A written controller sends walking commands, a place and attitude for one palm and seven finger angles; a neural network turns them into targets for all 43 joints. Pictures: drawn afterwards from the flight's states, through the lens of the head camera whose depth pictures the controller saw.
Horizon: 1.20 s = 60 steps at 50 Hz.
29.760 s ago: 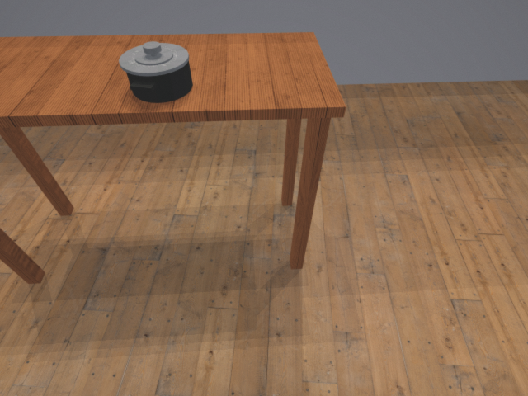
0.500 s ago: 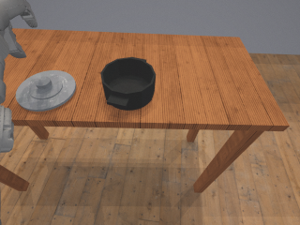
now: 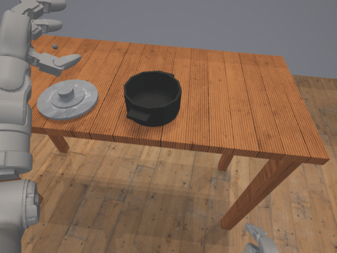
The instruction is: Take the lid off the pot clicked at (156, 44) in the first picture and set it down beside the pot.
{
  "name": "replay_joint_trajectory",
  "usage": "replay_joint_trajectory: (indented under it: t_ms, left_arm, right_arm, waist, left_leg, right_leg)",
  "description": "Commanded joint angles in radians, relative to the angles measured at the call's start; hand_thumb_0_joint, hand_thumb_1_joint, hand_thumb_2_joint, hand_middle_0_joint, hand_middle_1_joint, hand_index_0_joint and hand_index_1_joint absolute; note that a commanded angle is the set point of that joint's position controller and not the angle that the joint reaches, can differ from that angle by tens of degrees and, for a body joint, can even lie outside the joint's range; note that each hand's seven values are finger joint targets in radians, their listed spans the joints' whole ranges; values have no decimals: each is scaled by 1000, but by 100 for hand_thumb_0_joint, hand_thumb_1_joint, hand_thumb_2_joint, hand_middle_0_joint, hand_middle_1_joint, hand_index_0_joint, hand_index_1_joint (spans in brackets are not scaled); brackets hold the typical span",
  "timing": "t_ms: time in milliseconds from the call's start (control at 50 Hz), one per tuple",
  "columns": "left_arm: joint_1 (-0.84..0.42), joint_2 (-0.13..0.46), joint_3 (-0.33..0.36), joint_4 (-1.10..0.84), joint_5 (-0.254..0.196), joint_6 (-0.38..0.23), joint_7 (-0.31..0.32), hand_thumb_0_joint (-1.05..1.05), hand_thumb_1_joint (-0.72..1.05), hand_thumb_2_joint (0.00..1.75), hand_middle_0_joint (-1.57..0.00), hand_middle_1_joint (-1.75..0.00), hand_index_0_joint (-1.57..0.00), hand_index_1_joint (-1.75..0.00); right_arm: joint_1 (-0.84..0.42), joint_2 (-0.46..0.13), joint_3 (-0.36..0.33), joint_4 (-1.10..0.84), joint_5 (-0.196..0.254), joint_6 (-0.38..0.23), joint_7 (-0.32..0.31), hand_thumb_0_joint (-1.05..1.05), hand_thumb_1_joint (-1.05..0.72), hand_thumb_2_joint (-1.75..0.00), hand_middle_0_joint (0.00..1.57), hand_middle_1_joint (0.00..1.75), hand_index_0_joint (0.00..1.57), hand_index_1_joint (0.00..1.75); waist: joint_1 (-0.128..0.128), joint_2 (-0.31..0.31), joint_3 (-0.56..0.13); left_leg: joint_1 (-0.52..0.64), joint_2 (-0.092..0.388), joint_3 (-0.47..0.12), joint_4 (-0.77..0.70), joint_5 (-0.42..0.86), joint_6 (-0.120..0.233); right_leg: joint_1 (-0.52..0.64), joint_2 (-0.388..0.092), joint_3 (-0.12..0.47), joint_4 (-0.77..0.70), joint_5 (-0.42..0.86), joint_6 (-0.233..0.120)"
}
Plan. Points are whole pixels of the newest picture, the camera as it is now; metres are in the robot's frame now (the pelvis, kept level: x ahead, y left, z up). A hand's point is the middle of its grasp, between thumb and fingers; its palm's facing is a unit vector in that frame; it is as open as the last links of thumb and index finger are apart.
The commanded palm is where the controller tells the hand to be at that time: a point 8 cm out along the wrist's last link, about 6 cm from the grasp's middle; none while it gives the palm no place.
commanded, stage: draw the hand back to the body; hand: left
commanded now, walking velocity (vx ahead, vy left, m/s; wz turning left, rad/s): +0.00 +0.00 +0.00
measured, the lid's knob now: (65, 91) +0.50 +0.32 +0.09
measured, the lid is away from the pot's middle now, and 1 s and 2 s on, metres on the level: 0.25 0.25 0.25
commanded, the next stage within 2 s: step back with the hand held close in 1.58 s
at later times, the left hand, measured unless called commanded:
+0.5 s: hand (38, 61) +0.34 +0.24 +0.29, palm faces +0.50 -0.84 -0.21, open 9.1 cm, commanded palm +0.29 +0.27 +0.28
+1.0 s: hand (19, 105) +0.25 +0.23 +0.28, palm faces +0.49 -0.85 -0.21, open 7.5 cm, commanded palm +0.20 +0.26 +0.28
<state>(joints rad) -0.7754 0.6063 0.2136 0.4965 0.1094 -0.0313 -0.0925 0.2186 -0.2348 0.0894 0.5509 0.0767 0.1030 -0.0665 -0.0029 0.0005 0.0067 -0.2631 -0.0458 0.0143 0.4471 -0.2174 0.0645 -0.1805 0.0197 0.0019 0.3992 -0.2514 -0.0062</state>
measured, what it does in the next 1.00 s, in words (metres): stands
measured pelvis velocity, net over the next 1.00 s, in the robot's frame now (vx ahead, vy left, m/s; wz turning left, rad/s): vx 0.00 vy -0.03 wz -0.01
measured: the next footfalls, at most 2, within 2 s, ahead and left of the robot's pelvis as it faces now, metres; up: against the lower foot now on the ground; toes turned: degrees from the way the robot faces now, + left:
none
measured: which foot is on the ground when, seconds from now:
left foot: down 0.00-1.00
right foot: down 0.00-1.00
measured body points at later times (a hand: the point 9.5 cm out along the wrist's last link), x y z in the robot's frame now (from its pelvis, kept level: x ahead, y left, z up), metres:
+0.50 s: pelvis +0.02 -0.04 +0.00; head +0.01 -0.06 +0.45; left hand +0.31 +0.28 +0.30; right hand +0.18 -0.29 -0.09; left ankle +0.01 +0.08 -0.74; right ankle -0.03 -0.12 -0.74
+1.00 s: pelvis +0.00 -0.03 +0.00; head -0.02 -0.05 +0.45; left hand +0.22 +0.27 +0.29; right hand +0.19 -0.25 -0.08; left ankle +0.01 +0.08 -0.74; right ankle -0.03 -0.12 -0.74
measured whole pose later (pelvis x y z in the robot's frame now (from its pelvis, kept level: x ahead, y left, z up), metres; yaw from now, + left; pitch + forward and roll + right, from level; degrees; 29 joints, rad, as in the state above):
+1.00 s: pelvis +0.00 -0.03 +0.00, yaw +0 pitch -5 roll +0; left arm -0.04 0.40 0.43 -0.29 -0.14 -0.08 0.07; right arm 0.13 -0.23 0.05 0.68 0.03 -0.04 -0.06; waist 0.05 0.05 0.02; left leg -0.10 -0.01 0.01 0.38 -0.20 0.02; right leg -0.02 0.06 0.00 0.33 -0.23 -0.05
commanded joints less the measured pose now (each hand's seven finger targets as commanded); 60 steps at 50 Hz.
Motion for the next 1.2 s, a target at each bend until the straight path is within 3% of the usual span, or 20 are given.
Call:
replay_joint_trajectory:
  t_ms: [0,20,60,100,180,300,400,420,520,640,720,780,820,880,900,960,1000,1060,1100,1180]
  left_arm:
    - [-464,227,135,-323,-123,-78,133,0,-1,92,-46,-54,-46,-54]
    - [-426,261,176,-349,-129,-84,145,0,1,92,-45,-54,-45,-54]
    - [-316,282,233,-403,-141,-91,161,0,6,92,-44,-52,-44,-52]
    - [-179,294,282,-411,-154,-86,167,0,12,92,-42,-51,-42,-51]
    - [-89,199,223,-464,-180,-75,158,0,22,91,-39,-48,-39,-48]
    - [4,246,298,-593,-194,-74,169,0,38,91,-35,-44,-35,-44]
    - [59,213,299,-712,-203,-85,175,0,51,91,-31,-40,-31,-40]
    - [95,207,305,-712,-207,-87,175,0,53,91,-30,-40,-30,-40]
    - [238,183,319,-629,-224,-64,173,0,67,90,-27,-36,-27,-36]
    - [208,140,289,-872,-235,-97,172,0,82,90,-22,-32,-22,-32]
    - [306,143,334,-801,-237,-88,183,0,90,90,-20,-30,-20,-30]
    - [380,81,301,-804,-247,-82,175,0,90,90,-20,-30,-20,-30]
    - [388,30,254,-887,-248,-92,165,0,90,90,-20,-30,-20,-30]
    - [419,49,280,-993,-249,-108,174,0,90,90,-20,-30,-20,-30]
    - [445,72,315,-991,-250,-110,180,0,90,90,-20,-30,-20,-30]
    - [503,95,368,-991,-252,-119,186,0,90,90,-20,-30,-20,-30]
    - [564,58,351,-1001,-254,-118,180,0,90,90,-20,-30,-20,-30]
    - [599,-24,263,-1065,-250,-120,167,0,90,90,-20,-30,-20,-30]
    - [630,-19,268,-1103,-248,-122,171,0,90,90,-20,-30,-20,-30]
    - [747,42,365,-1156,-252,-133,177,0,90,90,-20,-30,-20,-30]
  right_arm:
    - [-45,-158,-80,-89,-20,-88,-13,0,-90,-90,20,30,20,30]
    - [-48,-164,-81,-81,-24,-96,-12,0,-90,-90,20,30,20,30]
    - [-64,-158,-80,-83,-30,-115,-6,0,-90,-90,20,30,20,30]
    - [-65,-159,-85,-76,-33,-117,-1,0,-90,-90,20,30,20,30]
    - [-93,-162,-94,-69,-25,-125,9,0,-90,-90,20,30,20,30]
    - [-121,-162,-97,-62,-25,-136,1,0,-90,-90,20,30,20,30]
    - [-154,-149,-96,-58,-25,-153,-1,0,-90,-90,20,30,20,30]
    - [-152,-148,-97,-56,-28,-154,-2,0,-90,-90,20,30,20,30]
    - [-163,-147,-96,-39,-30,-148,-3,0,-90,-90,20,30,20,30]
    - [-222,-125,-87,-61,-35,-175,-3,0,-90,-90,20,30,20,30]
    - [-214,-119,-86,-38,-39,-178,-7,0,-90,-90,20,30,20,30]
    - [-225,-111,-84,-42,-43,-180,-8,0,-90,-90,20,30,20,30]
    - [-240,-105,-84,-55,-39,-186,-4,0,-90,-90,20,30,20,30]
    - [-253,-104,-84,-57,-45,-200,-4,0,-90,-90,20,30,20,30]
    - [-248,-103,-86,-50,-49,-202,-6,0,-90,-90,20,30,20,30]
    - [-247,-100,-89,-38,-56,-205,-10,0,-90,-90,20,30,20,30]
    - [-246,-96,-90,-37,-57,-206,-9,0,-90,-90,20,30,20,30]
    - [-256,-91,-88,-45,-55,-214,0,0,-90,-90,20,30,20,30]
    - [-253,-94,-90,-47,-57,-219,2,0,-90,-90,20,30,20,30]
    - [-250,-92,-96,-44,-66,-221,3,0,-90,-90,20,30,20,30]
  waist:
    - [-31,194,-320]
    - [-24,177,-293]
    - [-2,202,-337]
    - [12,140,-347]
    - [4,34,-285]
    - [19,41,-306]
    - [24,107,-319]
    - [24,96,-299]
    - [29,-31,-187]
    - [35,91,-227]
    - [39,35,-160]
    - [43,5,-126]
    - [39,61,-136]
    - [51,94,-174]
    - [54,55,-169]
    - [61,31,-159]
    - [61,38,-149]
    - [51,97,-108]
    - [54,89,-107]
    - [73,50,-126]
  left_leg:
    - [330,98,-59,-57,256,-41]
    - [311,98,-52,-49,259,-34]
    - [316,90,-41,-40,355,-35]
    - [287,87,-20,-28,435,-32]
    - [244,80,14,-24,399,-14]
    - [241,55,30,-16,372,-5]
    - [270,47,34,-11,366,-6]
    - [267,48,34,-4,359,-5]
    - [217,46,28,-26,241,-2]
    - [291,43,28,-39,251,-1]
    - [268,47,23,-52,216,-3]
    - [256,47,18,-69,181,-4]
    - [284,47,19,-73,180,-5]
    - [303,50,10,-85,193,-8]
    - [299,51,10,-83,205,-6]
    - [279,53,8,-89,193,-8]
    - [283,55,10,-89,206,-9]
    - [293,58,4,-100,186,-15]
    - [294,61,-5,-107,172,-16]
    - [276,65,-10,-105,191,-18]
  right_leg:
    - [-20,15,-22,-58,169,-58]
    - [-3,15,-20,-64,187,-58]
    - [54,15,-19,-56,264,-58]
    - [115,12,-20,-49,362,-50]
    - [109,6,-14,-53,424,-30]
    - [152,-15,-1,-38,537,-11]
    - [156,-24,7,-39,561,-5]
    - [152,-25,8,-40,573,-3]
    - [118,-24,4,-72,471,2]
    - [105,-18,10,-91,405,-11]
    - [86,-10,2,-109,337,-14]
    - [79,-9,-1,-125,287,-13]
    - [74,-8,-1,-130,268,-17]
    - [89,-6,-4,-126,261,-24]
    - [92,-4,-4,-125,278,-22]
    - [106,-7,-5,-130,264,-22]
    - [104,-8,-7,-130,278,-22]
    - [73,-6,-11,-141,234,-25]
    - [70,-3,-13,-141,208,-28]
    - [105,-4,-15,-134,227,-30]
